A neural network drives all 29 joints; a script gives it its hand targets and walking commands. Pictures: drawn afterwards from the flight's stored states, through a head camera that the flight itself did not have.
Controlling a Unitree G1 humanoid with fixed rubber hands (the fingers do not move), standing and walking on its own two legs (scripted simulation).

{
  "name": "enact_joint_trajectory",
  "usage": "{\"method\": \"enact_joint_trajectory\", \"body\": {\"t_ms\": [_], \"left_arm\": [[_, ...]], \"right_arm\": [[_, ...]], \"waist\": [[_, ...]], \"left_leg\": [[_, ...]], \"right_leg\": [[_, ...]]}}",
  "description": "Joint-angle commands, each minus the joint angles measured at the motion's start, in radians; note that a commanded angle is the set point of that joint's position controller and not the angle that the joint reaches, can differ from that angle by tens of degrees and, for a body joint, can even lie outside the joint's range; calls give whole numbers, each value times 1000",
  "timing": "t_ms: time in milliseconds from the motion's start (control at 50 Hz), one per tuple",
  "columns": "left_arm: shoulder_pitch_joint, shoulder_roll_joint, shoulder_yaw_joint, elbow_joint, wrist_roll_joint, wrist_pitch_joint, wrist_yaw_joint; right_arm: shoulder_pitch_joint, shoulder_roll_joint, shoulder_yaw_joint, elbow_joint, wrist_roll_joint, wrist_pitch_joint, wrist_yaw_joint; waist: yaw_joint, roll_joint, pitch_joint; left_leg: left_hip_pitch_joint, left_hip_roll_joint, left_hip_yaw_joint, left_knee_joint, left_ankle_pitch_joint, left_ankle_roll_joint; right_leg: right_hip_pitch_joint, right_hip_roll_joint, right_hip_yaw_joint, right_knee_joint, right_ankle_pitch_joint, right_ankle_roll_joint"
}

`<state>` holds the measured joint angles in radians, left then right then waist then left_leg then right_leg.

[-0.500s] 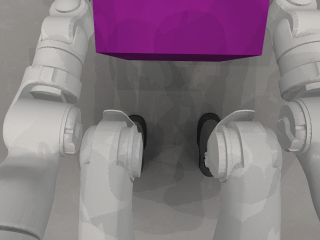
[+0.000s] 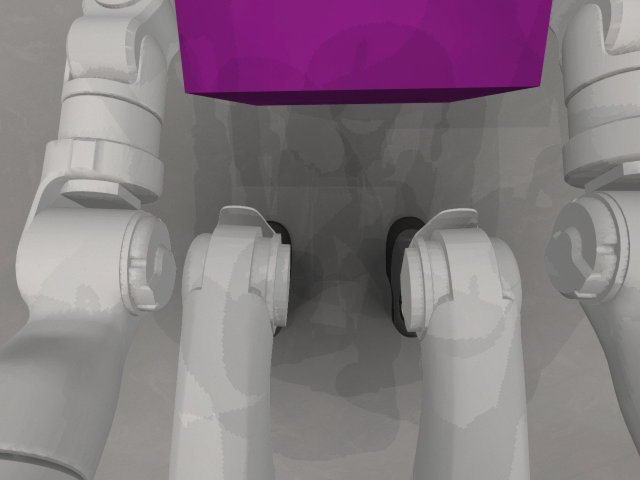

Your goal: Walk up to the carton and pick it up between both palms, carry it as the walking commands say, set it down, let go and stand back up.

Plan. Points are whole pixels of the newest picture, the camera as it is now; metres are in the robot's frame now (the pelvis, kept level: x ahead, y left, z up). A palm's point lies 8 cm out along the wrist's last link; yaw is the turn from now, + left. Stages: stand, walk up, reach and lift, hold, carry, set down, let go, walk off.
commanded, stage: reach and lift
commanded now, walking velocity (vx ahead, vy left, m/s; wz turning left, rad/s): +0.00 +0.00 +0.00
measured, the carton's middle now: out of the picture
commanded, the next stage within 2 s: none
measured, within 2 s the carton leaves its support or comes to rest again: neither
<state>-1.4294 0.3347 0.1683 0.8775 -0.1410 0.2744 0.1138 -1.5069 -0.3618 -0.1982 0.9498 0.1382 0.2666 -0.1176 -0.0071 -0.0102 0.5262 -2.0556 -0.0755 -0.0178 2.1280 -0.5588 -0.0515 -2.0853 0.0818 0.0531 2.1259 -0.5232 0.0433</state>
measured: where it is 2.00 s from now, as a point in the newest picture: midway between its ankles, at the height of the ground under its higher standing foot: (338, 297)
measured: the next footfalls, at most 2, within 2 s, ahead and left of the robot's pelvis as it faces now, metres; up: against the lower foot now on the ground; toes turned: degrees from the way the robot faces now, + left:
none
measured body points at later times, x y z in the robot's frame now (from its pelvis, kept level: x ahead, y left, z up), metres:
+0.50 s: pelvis -0.01 +0.00 +0.04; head +0.35 -0.01 +0.30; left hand +0.56 +0.16 -0.10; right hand +0.56 -0.19 -0.09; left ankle +0.13 +0.12 -0.36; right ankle +0.14 -0.12 -0.36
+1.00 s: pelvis -0.02 +0.00 +0.09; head +0.33 -0.01 +0.37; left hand +0.54 +0.18 -0.02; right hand +0.55 -0.18 -0.02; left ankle +0.13 +0.12 -0.36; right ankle +0.14 -0.12 -0.36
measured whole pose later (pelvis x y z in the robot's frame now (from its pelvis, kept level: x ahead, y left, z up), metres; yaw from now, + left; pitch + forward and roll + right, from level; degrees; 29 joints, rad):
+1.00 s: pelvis -0.02 +0.00 +0.09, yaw +0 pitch +24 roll +1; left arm -1.31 0.26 0.31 0.62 -0.01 0.44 0.05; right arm -1.37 -0.26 -0.34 0.67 0.00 0.42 -0.08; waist 0.00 -0.01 0.53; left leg -1.76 -0.10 -0.04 1.82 -0.48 -0.05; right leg -1.77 0.10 0.08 1.81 -0.46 0.06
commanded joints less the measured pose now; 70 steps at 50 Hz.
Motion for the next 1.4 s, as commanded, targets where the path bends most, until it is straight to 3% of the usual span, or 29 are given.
{"method": "enact_joint_trajectory", "body": {"t_ms": [0, 100, 120, 140, 160, 200, 220, 280, 440, 460, 480, 620, 640, 740, 780, 860, 880, 920, 960, 1020, 1040, 1100, 1140, 1200, 1240, 1300, 1320, 1340, 1380], "left_arm": [[-915, -930, -405, -558, -136, -21, -248], [-809, -975, -400, -517, -128, -1, -251], [-815, -973, -401, -516, -125, -3, -251], [-780, -981, -383, -469, -112, 3, -251], [-766, -998, -375, -449, -109, 4, -257], [-752, -1000, -372, -448, -100, 4, -260], [-766, -994, -368, -426, -92, 5, -262], [-752, -1008, -353, -384, -65, 19, -274], [-823, -1024, -416, -589, -90, 53, -264], [-819, -1020, -413, -573, -88, 65, -266], [-810, -1022, -412, -586, -85, 67, -263], [-816, -1014, -399, -569, -78, 76, -278], [-798, -1012, -383, -546, -70, 77, -282], [-760, -1067, -352, -446, -52, 85, -315], [-763, -1072, -346, -446, -32, 92, -323], [-786, -1088, -382, -495, -41, 101, -335], [-800, -1109, -415, -546, -69, 103, -331], [-787, -1102, -402, -543, -63, 113, -329], [-785, -1112, -426, -570, -73, 120, -322], [-769, -1136, -468, -620, -83, 125, -308], [-778, -1116, -460, -620, -76, 123, -304], [-750, -1149, -473, -637, -84, 122, -293], [-696, -1156, -430, -551, -52, 122, -297], [-693, -1154, -416, -532, -46, 121, -304], [-684, -1153, -410, -531, -39, 121, -311], [-662, -1166, -424, -530, -46, 123, -322], [-669, -1160, -426, -544, -48, 122, -324], [-644, -1149, -416, -530, -38, 125, -328], [-679, -1136, -447, -591, -55, 117, -330]], "right_arm": [[-670, 1086, 400, -433, 138, 11, 249], [-662, 1061, 423, -500, 105, 14, 243], [-655, 1054, 410, -487, 92, 14, 242], [-659, 1063, 415, -490, 92, 15, 243], [-638, 1064, 403, -482, 82, 14, 246], [-634, 1073, 408, -467, 84, 16, 251], [-610, 1067, 390, -430, 66, 22, 256], [-593, 1071, 371, -378, 51, 33, 276], [-615, 1135, 417, -509, 93, 78, 284], [-601, 1118, 399, -488, 84, 88, 285], [-597, 1124, 405, -486, 90, 91, 285], [-608, 1145, 410, -491, 66, 104, 278], [-645, 1138, 418, -516, 71, 101, 274], [-604, 1200, 403, -429, 38, 109, 285], [-573, 1208, 379, -392, 22, 118, 291], [-577, 1228, 400, -433, 37, 125, 305], [-584, 1227, 415, -480, 43, 126, 303], [-562, 1236, 412, -463, 44, 140, 305], [-562, 1214, 417, -497, 49, 140, 310], [-579, 1180, 443, -574, 71, 131, 310], [-572, 1192, 438, -548, 78, 133, 312], [-566, 1158, 443, -561, 68, 129, 317], [-550, 1188, 429, -522, 49, 126, 318], [-550, 1211, 439, -499, 52, 130, 323], [-539, 1254, 452, -498, 51, 134, 325], [-513, 1254, 448, -506, 38, 134, 324], [-496, 1260, 446, -491, 40, 137, 323], [-492, 1282, 460, -495, 49, 140, 322], [-487, 1301, 486, -516, 66, 143, 319]], "waist": [[25, 15, -2352], [19, -29, -2290], [2, -24, -2269], [13, -36, -2236], [-5, -30, -2222], [21, -20, -2208], [-3, -27, -2154], [5, -6, -2094], [19, 13, -2447], [11, 20, -2412], [26, 31, -2432], [30, -29, -2378], [54, -21, -2382], [42, -54, -2273], [40, -19, -2276], [35, -3, -2366], [9, 0, -2468], [14, -8, -2465], [-6, 6, -2507], [-8, 34, -2563], [10, 37, -2520], [-8, 35, -2513], [11, 4, -2423], [27, -6, -2374], [46, -34, -2379], [27, -42, -2397], [33, -33, -2411], [60, -33, -2411], [57, -32, -2461]], "left_leg": [[758, -62, 121, -176, 446, 42], [716, -67, 115, -202, 448, 39], [712, -67, 111, -205, 431, 38], [706, -66, 100, -222, 422, 43], [692, -69, 99, -223, 413, 42], [700, -66, 100, -232, 403, 43], [689, -65, 91, -242, 376, 44], [682, -58, 89, -270, 327, 41], [865, -70, 95, -318, 408, 40], [852, -68, 95, -331, 379, 36], [858, -69, 94, -333, 385, 35], [806, -66, 98, -386, 322, 43], [795, -67, 96, -393, 315, 48], [734, -62, 104, -440, 227, 54], [739, -64, 108, -452, 213, 51], [816, -68, 107, -476, 260, 50], [893, -71, 92, -482, 304, 46], [900, -72, 97, -497, 301, 46], [978, -71, 81, -510, 326, 41], [1074, -71, 65, -522, 372, 33], [1066, -66, 66, -530, 362, 35], [1114, -64, 50, -550, 351, 30], [1048, -63, 55, -565, 311, 40], [1005, -62, 64, -591, 265, 47], [1014, -63, 69, -613, 257, 54], [1020, -68, 67, -628, 271, 53], [1014, -69, 74, -625, 276, 50], [1018, -69, 78, -636, 280, 55], [1039, -69, 81, -647, 297, 57]], "right_leg": [[872, 57, -126, -154, 450, -30], [858, 58, -125, -191, 437, -31], [848, 59, -125, -199, 423, -32], [838, 58, -126, -204, 413, -29], [840, 59, -129, -212, 412, -32], [822, 60, -124, -221, 389, -34], [787, 60, -129, -229, 365, -34], [750, 59, -130, -248, 314, -38], [911, 74, -136, -289, 392, -34], [896, 73, -137, -308, 361, -35], [905, 71, -132, -306, 368, -37], [963, 66, -119, -372, 328, -28], [969, 64, -110, -371, 315, -27], [972, 57, -110, -423, 237, -25], [979, 61, -104, -443, 231, -27], [1004, 67, -115, -459, 266, -27], [1031, 71, -124, -456, 304, -29], [1050, 75, -123, -473, 301, -25], [1039, 75, -127, -481, 313, -30], [1039, 82, -130, -486, 345, -38], [1027, 78, -121, -496, 327, -36], [1025, 78, -124, -518, 308, -43], [1019, 77, -119, -533, 276, -39], [1052, 75, -108, -564, 240, -38], [1090, 75, -107, -586, 231, -31], [1117, 74, -108, -604, 250, -28], [1143, 77, -103, -609, 259, -30], [1162, 74, -92, -622, 259, -25], [1220, 74, -85, -625, 289, -22]]}}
